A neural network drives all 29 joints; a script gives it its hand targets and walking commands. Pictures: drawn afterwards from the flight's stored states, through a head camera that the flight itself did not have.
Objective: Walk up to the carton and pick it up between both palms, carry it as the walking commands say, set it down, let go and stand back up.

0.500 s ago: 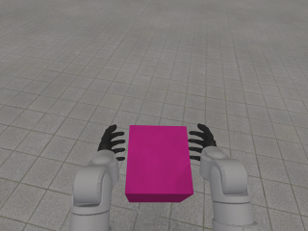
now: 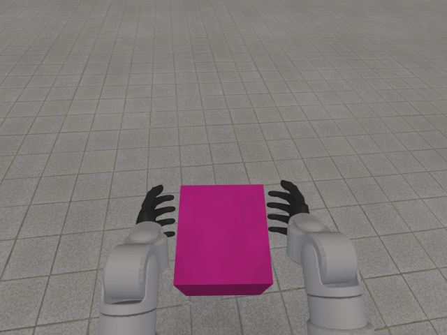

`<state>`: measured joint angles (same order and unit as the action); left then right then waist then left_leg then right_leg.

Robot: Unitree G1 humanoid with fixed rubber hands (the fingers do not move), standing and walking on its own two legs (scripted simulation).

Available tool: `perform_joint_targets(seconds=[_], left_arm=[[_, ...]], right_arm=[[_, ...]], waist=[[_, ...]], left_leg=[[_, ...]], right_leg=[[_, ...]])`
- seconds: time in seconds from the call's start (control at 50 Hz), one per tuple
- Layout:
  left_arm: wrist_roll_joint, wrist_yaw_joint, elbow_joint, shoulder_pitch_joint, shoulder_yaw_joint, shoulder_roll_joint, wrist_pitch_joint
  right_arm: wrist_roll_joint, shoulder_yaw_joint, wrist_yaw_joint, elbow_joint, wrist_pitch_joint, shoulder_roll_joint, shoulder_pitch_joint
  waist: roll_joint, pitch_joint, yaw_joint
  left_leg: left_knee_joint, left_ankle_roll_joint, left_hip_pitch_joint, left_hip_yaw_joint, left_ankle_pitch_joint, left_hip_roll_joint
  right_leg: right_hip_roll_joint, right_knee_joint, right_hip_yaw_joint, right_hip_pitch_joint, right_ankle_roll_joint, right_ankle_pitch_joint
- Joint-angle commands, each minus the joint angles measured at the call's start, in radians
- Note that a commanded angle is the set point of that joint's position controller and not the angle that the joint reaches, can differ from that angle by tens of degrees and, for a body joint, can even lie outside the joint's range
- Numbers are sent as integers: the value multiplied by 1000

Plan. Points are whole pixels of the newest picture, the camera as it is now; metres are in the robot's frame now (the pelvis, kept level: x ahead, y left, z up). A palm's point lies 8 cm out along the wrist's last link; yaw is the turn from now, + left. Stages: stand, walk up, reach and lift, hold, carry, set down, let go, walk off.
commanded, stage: carry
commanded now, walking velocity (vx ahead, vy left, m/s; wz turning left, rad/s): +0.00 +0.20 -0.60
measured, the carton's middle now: (222, 243) +0.32 +0.02 -0.01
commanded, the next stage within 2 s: none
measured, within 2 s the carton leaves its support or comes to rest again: neither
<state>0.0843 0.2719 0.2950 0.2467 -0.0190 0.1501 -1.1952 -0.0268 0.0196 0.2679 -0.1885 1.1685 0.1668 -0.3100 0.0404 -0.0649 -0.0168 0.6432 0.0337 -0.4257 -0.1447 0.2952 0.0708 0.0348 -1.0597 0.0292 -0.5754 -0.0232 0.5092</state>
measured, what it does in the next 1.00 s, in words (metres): steps to the left, turning right: right foot, then left foot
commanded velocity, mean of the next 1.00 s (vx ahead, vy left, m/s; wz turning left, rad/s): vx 0.00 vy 0.20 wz -0.60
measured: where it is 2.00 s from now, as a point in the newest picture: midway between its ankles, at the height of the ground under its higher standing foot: outside the picture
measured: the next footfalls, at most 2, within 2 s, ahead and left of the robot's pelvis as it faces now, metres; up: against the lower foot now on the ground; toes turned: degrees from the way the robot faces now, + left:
right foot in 0.16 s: +0.00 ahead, -0.09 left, +0.00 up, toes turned -13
left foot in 0.44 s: +0.07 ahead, +0.20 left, +0.00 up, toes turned -11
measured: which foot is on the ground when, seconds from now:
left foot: down 0.00-0.16, up 0.18-0.42, down 0.44-0.76, up 0.78-1.00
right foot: up 0.00-0.14, down 0.16-0.44, up 0.46-0.74, down 0.76-1.00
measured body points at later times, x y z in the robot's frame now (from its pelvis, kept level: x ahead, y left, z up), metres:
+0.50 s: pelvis -0.03 +0.11 +0.00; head -0.01 +0.13 +0.44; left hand +0.29 +0.15 +0.08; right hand +0.23 -0.09 +0.09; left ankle +0.03 +0.21 -0.73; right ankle -0.05 -0.05 -0.70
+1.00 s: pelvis -0.03 +0.22 +0.00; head +0.00 +0.21 +0.45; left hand +0.28 +0.14 +0.08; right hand +0.15 -0.06 +0.09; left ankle +0.07 +0.31 -0.72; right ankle -0.10 +0.07 -0.73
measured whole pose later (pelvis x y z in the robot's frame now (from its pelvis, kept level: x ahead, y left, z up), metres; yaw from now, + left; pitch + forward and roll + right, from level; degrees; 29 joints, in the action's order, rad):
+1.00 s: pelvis -0.03 +0.22 +0.00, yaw -35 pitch +4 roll +0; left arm 0.07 0.27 0.31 0.21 0.04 0.14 -1.17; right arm 0.00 0.03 0.28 -0.25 1.16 0.16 -0.29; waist 0.01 -0.04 0.03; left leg 0.73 -0.02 -0.47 -0.03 0.37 0.04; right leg 0.07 -0.62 -0.04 -0.41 -0.07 0.27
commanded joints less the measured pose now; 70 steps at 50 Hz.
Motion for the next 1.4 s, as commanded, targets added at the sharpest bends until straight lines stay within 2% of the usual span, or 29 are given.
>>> perform_joint_targets(seconds=[0.0,0.08,0.12,0.16,0.18,0.24,0.38,0.4,0.44,0.46,0.54,0.7,0.72,0.74,0.76,0.78,0.82,0.86,0.96,0.98,1.02,1.04,1.12,1.24,1.28,1.3,1.32,1.34,1.38], left_arm=[[-367,-211,153,435,509,1071,45],[-355,-202,130,363,490,1031,39],[-338,-202,100,331,464,1012,35],[-328,-203,74,299,433,975,36],[-311,-202,60,272,413,976,43],[-315,-210,116,355,432,1031,60],[-283,-188,147,313,427,1004,69],[-280,-183,142,306,430,986,63],[-268,-184,138,282,438,987,47],[-281,-187,148,332,470,993,46],[-368,-208,185,441,531,1054,54],[-341,-187,119,315,477,995,41],[-328,-187,90,276,454,980,38],[-324,-186,76,261,442,964,38],[-316,-188,69,275,430,952,43],[-306,-188,80,253,423,972,49],[-313,-198,115,309,433,1006,66],[-311,-197,149,346,435,1019,78],[-287,-180,195,319,442,982,83],[-282,-177,173,307,445,974,74],[-271,-179,176,267,457,972,59],[-276,-180,173,301,485,978,53],[-355,-198,203,424,529,1022,55],[-354,-186,164,337,501,981,46],[-338,-185,126,292,479,966,39],[-330,-187,97,272,452,954,37],[-323,-188,83,278,437,934,40],[-309,-187,101,264,424,949,52],[-311,-197,143,320,440,987,60]], right_arm=[[236,-399,-180,-189,-54,1048,-292],[231,-414,-167,-178,-46,1026,-249],[227,-427,-162,-146,-36,1013,-232],[233,-442,-161,-135,-27,1015,-246],[263,-480,-169,-191,-24,1017,-308],[292,-499,-181,-183,-37,1084,-363],[308,-502,-188,-183,-38,1078,-314],[301,-491,-187,-161,-34,1071,-291],[283,-468,-189,-141,-30,1022,-251],[284,-456,-190,-151,-37,1032,-260],[238,-399,-185,-166,-55,1043,-243],[230,-428,-157,-171,-39,991,-220],[235,-436,-156,-153,-34,984,-212],[231,-431,-153,-137,-30,980,-208],[237,-457,-159,-163,-23,974,-250],[276,-493,-167,-213,-25,1011,-306],[298,-516,-177,-221,-39,1048,-356],[313,-521,-189,-202,-45,1084,-351],[316,-512,-191,-193,-46,1074,-286],[303,-498,-191,-172,-42,1062,-262],[285,-482,-191,-167,-38,1006,-223],[289,-471,-193,-180,-45,1009,-238],[236,-406,-183,-189,-55,1015,-229],[225,-420,-161,-188,-46,981,-187],[220,-428,-155,-159,-35,964,-167],[225,-432,-154,-143,-30,963,-189],[224,-448,-157,-155,-24,961,-206],[273,-501,-169,-224,-24,997,-292],[296,-520,-180,-225,-31,1046,-347]], waist=[[-241,-341,14],[-229,-369,10],[-125,-358,-11],[253,-308,-7],[309,-333,-4],[104,-308,6],[184,-338,6],[126,-356,15],[-363,-384,3],[-347,-352,3],[-244,-303,15],[-171,-366,1],[-93,-351,-12],[70,-318,-15],[300,-303,-10],[238,-311,1],[132,-298,9],[149,-281,10],[189,-339,10],[122,-360,20],[-361,-399,1],[-374,-362,-1],[-251,-295,18],[-209,-341,16],[-148,-339,-5],[-21,-301,-15],[278,-272,-11],[297,-278,-1],[111,-276,9]], left_leg=[[-205,125,288,153,-351,214],[-167,138,307,111,-365,222],[-39,67,216,30,-371,178],[271,-47,-321,19,256,-15],[416,-57,-382,118,350,-37],[447,-57,-278,161,153,21],[-58,-49,95,61,48,-79],[-197,-42,199,83,32,-51],[-345,89,377,579,-129,388],[-279,162,347,506,-216,372],[-237,110,236,185,-245,214],[-114,108,293,69,-438,206],[-8,48,180,19,-389,169],[137,-19,-105,28,-106,87],[289,-54,-340,33,291,-31],[424,-63,-367,130,320,-13],[452,-59,-305,175,192,36],[342,-55,-188,135,103,5],[-46,-50,88,77,55,-66],[-200,-43,188,90,11,-37],[-328,80,381,564,-220,397],[-260,149,351,492,-327,368],[-234,102,240,177,-238,211],[-190,143,294,118,-333,236],[-84,76,223,31,-349,197],[47,9,-3,22,-186,132],[226,-50,-321,0,207,-1],[382,-59,-351,115,324,-14],[478,-63,-310,185,189,36]], right_leg=[[2,35,63,5,8,-23],[-1,341,102,142,30,-117],[52,661,54,321,49,-353],[395,675,-496,669,179,-834],[457,636,-594,680,270,-1075],[318,606,-303,514,175,-807],[202,590,-220,293,99,-534],[155,505,-181,236,74,-472],[-47,127,11,-93,-30,31],[-12,-55,13,-110,-24,106],[20,-83,28,-41,-5,-32],[15,558,114,243,24,-258],[88,712,24,380,48,-354],[252,712,-258,568,90,-534],[438,672,-520,667,225,-913],[445,640,-531,661,270,-1052],[357,613,-328,577,196,-878],[270,603,-201,466,143,-786],[212,566,-198,334,97,-639],[169,484,-156,290,68,-585],[-20,147,15,-36,-39,22],[-16,-27,21,-58,-37,133],[15,-50,33,-18,-11,-20],[14,343,93,149,13,-95],[42,672,96,334,32,-302],[158,730,-117,509,63,-358],[396,719,-482,673,174,-690],[453,680,-569,623,276,-915],[368,657,-363,559,212,-756]])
